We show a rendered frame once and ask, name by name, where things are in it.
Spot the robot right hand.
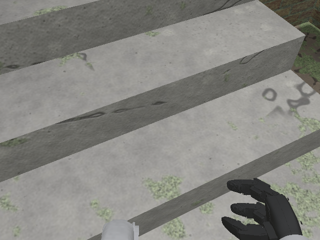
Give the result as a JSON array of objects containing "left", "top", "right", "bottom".
[{"left": 221, "top": 178, "right": 303, "bottom": 240}]

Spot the robot left thigh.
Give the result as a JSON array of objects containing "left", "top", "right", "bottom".
[{"left": 101, "top": 219, "right": 139, "bottom": 240}]

